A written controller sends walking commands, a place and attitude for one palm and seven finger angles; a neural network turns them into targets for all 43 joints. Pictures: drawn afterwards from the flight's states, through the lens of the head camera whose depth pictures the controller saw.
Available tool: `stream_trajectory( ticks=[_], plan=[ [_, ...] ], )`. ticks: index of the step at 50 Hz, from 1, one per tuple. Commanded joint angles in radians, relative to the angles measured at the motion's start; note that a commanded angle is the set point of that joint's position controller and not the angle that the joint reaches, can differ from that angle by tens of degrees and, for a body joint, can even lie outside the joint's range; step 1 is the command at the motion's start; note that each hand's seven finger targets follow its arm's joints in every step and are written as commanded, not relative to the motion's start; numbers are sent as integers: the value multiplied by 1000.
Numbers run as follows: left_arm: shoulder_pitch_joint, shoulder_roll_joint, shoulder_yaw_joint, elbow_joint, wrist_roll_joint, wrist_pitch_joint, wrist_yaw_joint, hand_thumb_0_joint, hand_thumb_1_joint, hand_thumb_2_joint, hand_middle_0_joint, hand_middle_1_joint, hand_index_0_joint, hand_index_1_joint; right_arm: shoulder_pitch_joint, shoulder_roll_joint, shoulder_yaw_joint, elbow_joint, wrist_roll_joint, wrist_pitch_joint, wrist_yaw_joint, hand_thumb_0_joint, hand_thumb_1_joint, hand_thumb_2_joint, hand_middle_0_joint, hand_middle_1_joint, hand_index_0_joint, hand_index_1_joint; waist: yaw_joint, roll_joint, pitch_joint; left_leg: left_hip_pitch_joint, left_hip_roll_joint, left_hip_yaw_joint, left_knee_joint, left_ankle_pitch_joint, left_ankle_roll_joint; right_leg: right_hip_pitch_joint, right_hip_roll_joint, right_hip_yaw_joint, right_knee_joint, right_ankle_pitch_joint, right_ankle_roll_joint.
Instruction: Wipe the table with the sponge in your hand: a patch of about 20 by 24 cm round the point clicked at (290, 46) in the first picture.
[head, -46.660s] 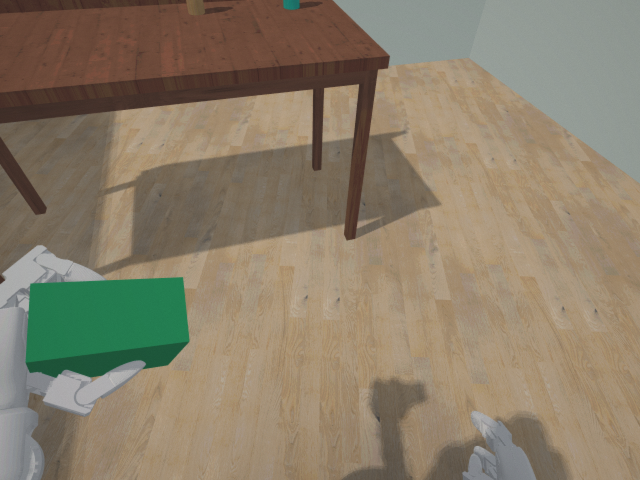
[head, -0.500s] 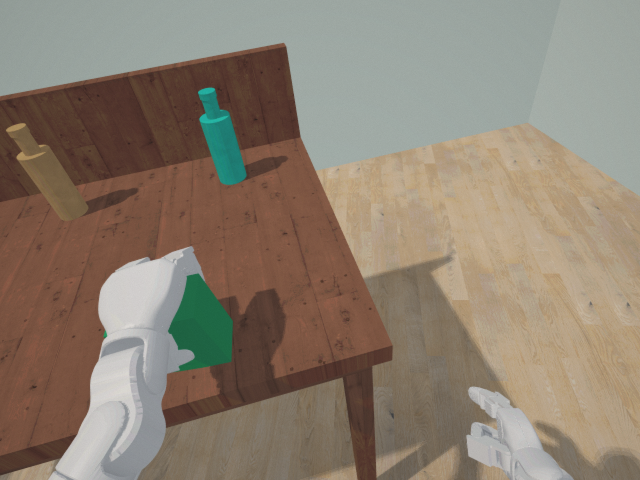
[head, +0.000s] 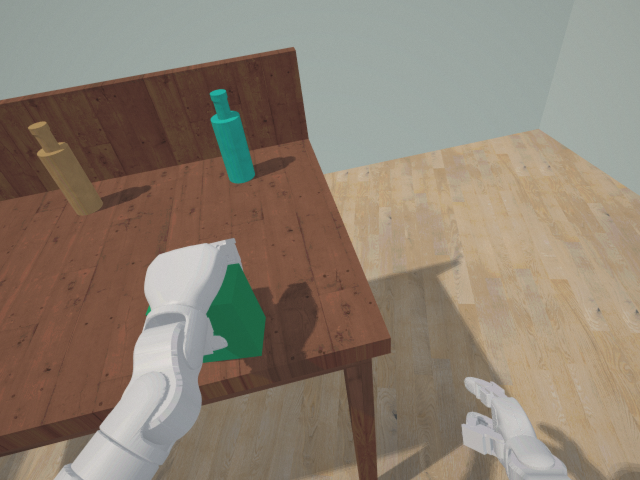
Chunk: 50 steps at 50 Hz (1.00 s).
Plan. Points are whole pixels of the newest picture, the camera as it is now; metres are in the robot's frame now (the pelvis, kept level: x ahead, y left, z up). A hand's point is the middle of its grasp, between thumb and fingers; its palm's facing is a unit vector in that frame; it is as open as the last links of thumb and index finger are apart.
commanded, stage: slide across to the third lane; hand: left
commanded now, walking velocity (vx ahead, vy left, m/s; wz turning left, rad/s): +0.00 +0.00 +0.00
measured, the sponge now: (217, 324) +0.29 +0.19 +0.07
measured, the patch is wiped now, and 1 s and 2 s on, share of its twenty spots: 0.80 0.95 1.00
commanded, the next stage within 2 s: wipe forward along the third lane in 0.14 s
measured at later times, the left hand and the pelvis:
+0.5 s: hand (244, 280) +0.32 +0.15 +0.12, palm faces +0.09 -0.11 -0.99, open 10.2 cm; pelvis -0.01 -0.01 +0.00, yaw -1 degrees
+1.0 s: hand (242, 253) +0.37 +0.17 +0.12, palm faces +0.01 -0.05 -1.00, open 10.2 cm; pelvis +0.00 -0.02 +0.00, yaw -1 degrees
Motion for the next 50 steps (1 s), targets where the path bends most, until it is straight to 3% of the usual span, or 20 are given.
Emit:
stream_trajectory(
  ticks=[1,7,8,11,16,17,18,22,24,26,27,28,30,32,33,40,42,44,47,50],
  plan=[
    [-294,7,18,-132,-15,-24,22,0,100,1300,-1200,-1600,-1200,-1600,-243,-74,-34,-163,6,-42,-1,0,-900,-900,200,300,200,300,-21,-155,-124,55,-37,-17,-36,185,64,-2,2,86,-104,262,5],
    [-321,6,31,-94,-17,-15,47,0,100,1300,-1200,-1600,-1200,-1600,-249,-76,-35,-160,7,-36,6,0,-900,-900,200,300,200,300,-16,-165,-134,55,-37,-17,-44,165,58,2,5,107,-112,223,-2],
    [-351,-48,-24,-87,-19,-16,46,0,100,1300,-1200,-1600,-1200,-1600,-250,-69,-32,-162,10,-38,9,0,-900,-900,200,300,200,300,-25,-164,-129,51,-38,-10,-38,164,61,-5,-2,86,-107,225,4],
    [-377,-51,-33,-73,-24,-16,48,0,100,1300,-1200,-1600,-1200,-1600,-251,-70,-36,-155,10,-32,10,0,-900,-900,200,300,200,300,-24,-166,-132,55,-39,-8,-40,161,62,-5,-3,87,-113,225,7],
    [-423,-10,26,47,-20,-9,66,0,100,1300,-1200,-1600,-1200,-1600,-240,-74,-35,-132,11,-28,-4,0,-900,-900,200,300,200,300,-22,-200,-116,33,-42,0,-40,127,61,-16,-5,104,-131,185,9],
    [-430,38,72,76,-17,-6,71,0,100,1300,-1200,-1600,-1200,-1600,-235,-83,-36,-124,10,-25,-8,0,-900,-900,200,300,200,300,-26,-202,-104,27,-39,-4,-46,108,57,-24,-1,127,-143,151,4],
    [-473,-18,21,87,-18,-4,71,0,100,1300,-1200,-1600,-1200,-1600,-238,-75,-31,-128,13,-28,-11,0,-900,-900,200,300,200,300,-33,-204,-109,22,-41,1,-47,103,60,-25,-8,100,-133,149,11],
    [-491,76,107,191,-2,12,79,0,100,1300,-1200,-1600,-1200,-1600,-225,-89,-31,-112,11,-22,-26,0,-900,-900,200,300,200,300,-23,-183,-108,2,-45,-1,-52,84,56,-22,-3,139,-151,115,4],
    [-511,3,44,234,-1,21,73,0,100,1300,-1200,-1600,-1200,-1600,-223,-83,-30,-113,16,-25,-30,0,-900,-900,200,300,200,300,-35,-205,-112,-1,-45,7,-46,91,59,-30,-7,114,-141,130,12],
    [-527,21,57,271,2,31,71,0,100,1300,-1200,-1600,-1200,-1600,-219,-88,-29,-111,16,-25,-32,0,-900,-900,200,300,200,300,-29,-190,-124,-12,-47,8,-44,93,58,-19,-10,116,-135,144,12],
    [-512,89,119,292,8,36,75,0,100,1300,-1200,-1600,-1200,-1600,-213,-98,-31,-107,13,-23,-34,0,-900,-900,200,300,200,300,-20,-190,-137,-19,-49,1,-48,91,55,-5,-6,140,-138,138,7],
    [-542,41,72,293,11,41,72,0,100,1300,-1200,-1600,-1200,-1600,-217,-92,-28,-113,16,-27,-34,0,-900,-900,200,300,200,300,-28,-190,-150,-22,-51,10,-44,103,57,4,-11,123,-125,166,11],
    [-510,59,94,333,3,48,67,0,100,1300,-1200,-1600,-1200,-1600,-210,-96,-28,-112,18,-31,-37,0,-900,-900,200,300,200,300,-25,-215,-139,-34,-51,10,-39,108,58,7,-11,134,-129,184,16],
    [-507,104,138,351,0,44,65,0,100,1300,-1200,-1600,-1200,-1600,-201,-106,-31,-110,12,-30,-44,0,-900,-900,200,300,200,300,-20,-210,-143,-44,-54,4,-39,107,57,14,-10,145,-128,197,14],
    [-536,65,101,358,-4,39,60,0,100,1300,-1200,-1600,-1200,-1600,-194,-102,-28,-109,16,-33,-48,0,-900,-900,200,300,200,300,-37,-233,-138,-50,-53,12,-35,106,59,12,-15,136,-123,212,21],
    [-581,73,98,472,7,9,40,0,100,1300,-1200,-1600,-1200,-1600,-151,-112,-31,-98,18,-42,-72,0,-900,-900,200,300,200,300,-52,-232,-111,-72,-55,14,-21,81,59,-35,-17,142,-131,186,27],
    [-578,136,151,517,9,-4,40,0,100,1300,-1200,-1600,-1200,-1600,-135,-123,-34,-89,14,-42,-79,0,-900,-900,200,300,200,300,-47,-231,-124,-87,-55,6,-17,78,54,-28,-16,163,-129,192,24],
    [-618,73,96,536,7,-15,35,0,100,1300,-1200,-1600,-1200,-1600,-123,-116,-33,-90,18,-44,-81,0,-900,-900,200,300,200,300,-62,-249,-120,-92,-53,13,-16,75,57,-42,-19,139,-123,197,31],
    [-633,141,153,552,14,-32,39,0,100,1300,-1200,-1600,-1200,-1600,-106,-126,-39,-86,13,-42,-84,0,-900,-900,200,300,200,300,-51,-203,-167,-92,-56,4,-6,104,54,-21,-17,154,-105,259,22],
    [-625,72,104,563,10,-50,37,0,100,1300,-1200,-1600,-1200,-1600,-93,-117,-38,-93,17,-44,-82,0,-900,-900,200,300,200,300,-62,-223,-167,-93,-54,11,2,125,57,-23,-20,129,-90,331,29]
  ],
)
